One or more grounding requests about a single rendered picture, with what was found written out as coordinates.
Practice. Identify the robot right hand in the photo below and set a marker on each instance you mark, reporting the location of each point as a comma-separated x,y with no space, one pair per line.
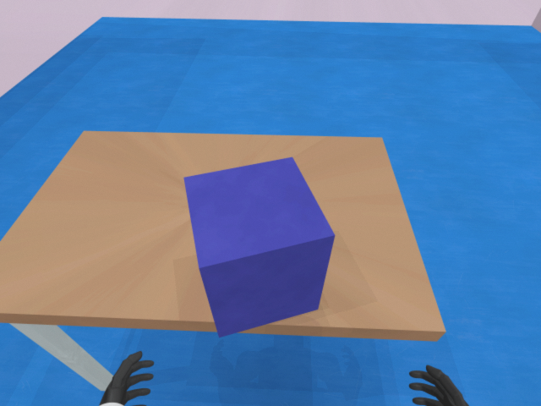
445,391

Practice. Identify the robot left hand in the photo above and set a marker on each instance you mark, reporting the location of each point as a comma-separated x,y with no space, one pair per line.
116,391

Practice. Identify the table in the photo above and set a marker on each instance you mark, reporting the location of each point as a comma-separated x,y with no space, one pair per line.
107,241

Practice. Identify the carton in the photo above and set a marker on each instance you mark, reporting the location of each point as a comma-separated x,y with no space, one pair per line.
262,242

